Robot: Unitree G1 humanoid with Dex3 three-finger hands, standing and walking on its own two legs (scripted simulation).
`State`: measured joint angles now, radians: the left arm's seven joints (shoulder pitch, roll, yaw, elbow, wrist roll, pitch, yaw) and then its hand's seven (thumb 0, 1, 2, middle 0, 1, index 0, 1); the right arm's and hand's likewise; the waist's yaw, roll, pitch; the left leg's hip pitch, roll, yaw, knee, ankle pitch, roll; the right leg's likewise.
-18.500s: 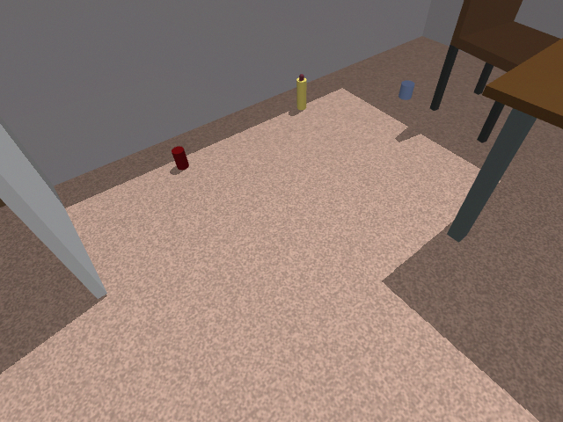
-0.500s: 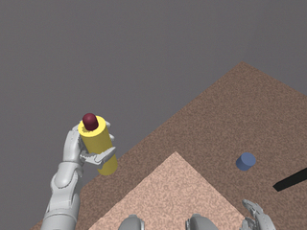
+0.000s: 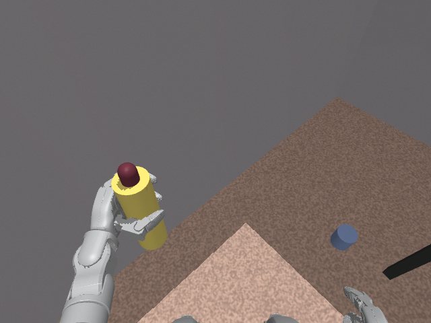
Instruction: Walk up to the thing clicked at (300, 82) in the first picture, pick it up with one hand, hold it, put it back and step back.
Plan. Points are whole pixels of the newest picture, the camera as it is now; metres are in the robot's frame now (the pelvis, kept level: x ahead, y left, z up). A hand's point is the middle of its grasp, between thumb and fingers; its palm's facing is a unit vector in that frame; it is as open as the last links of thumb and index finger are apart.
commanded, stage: hold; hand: left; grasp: from the side
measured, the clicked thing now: (141, 207) +0.33 +0.17 +0.03
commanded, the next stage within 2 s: none
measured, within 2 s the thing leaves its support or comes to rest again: neither
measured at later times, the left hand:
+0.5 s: hand (138, 210) +0.31 +0.17 +0.05, palm faces -0.07 -1.00 -0.02, open 8.9 cm
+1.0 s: hand (134, 208) +0.31 +0.17 +0.06, palm faces -0.06 -1.00 -0.03, open 8.9 cm
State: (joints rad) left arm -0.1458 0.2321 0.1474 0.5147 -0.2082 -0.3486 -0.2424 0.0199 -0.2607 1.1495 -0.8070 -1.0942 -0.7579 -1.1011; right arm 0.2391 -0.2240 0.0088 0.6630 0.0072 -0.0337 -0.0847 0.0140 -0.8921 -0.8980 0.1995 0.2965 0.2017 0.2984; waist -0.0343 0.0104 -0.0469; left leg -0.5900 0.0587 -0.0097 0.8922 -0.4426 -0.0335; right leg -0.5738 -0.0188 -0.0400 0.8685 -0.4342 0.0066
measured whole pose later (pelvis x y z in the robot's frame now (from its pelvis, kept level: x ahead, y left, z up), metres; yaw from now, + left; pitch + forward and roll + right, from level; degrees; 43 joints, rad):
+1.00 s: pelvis -0.01 +0.01 +0.01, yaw +0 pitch +4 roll -1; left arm -0.14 0.23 0.12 0.51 -0.18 -0.34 -0.20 0.02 -0.26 1.15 -0.81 -1.09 -0.76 -1.10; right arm 0.24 -0.22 0.01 0.69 0.01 -0.05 -0.07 0.01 -0.90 -0.90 0.20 0.30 0.20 0.30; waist -0.03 0.00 -0.01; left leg -0.47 0.05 0.00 0.79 -0.38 -0.02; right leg -0.45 -0.03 -0.03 0.75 -0.37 0.02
